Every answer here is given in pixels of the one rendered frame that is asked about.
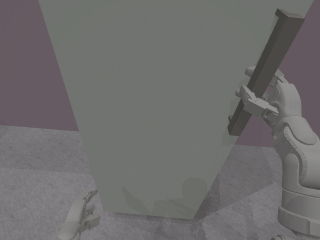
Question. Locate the handle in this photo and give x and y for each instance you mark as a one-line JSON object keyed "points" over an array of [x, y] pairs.
{"points": [[280, 40]]}

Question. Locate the fridge door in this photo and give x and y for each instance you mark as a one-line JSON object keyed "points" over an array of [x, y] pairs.
{"points": [[151, 84]]}

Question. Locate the robot left forearm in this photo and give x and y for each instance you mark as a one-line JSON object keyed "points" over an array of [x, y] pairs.
{"points": [[69, 230]]}

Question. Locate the robot right hand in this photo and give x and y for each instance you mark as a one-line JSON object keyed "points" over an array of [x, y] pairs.
{"points": [[284, 100]]}

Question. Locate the robot right forearm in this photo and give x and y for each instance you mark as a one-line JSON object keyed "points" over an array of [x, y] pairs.
{"points": [[299, 150]]}

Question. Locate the robot left hand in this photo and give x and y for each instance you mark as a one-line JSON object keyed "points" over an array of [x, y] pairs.
{"points": [[87, 217]]}

